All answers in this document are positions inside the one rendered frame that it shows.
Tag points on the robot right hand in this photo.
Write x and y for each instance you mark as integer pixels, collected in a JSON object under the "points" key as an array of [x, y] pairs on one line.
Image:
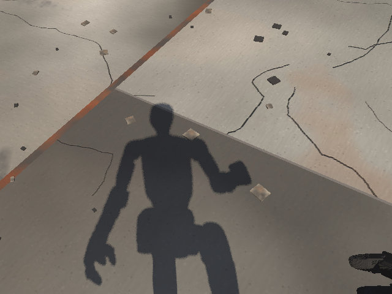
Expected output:
{"points": [[376, 263]]}

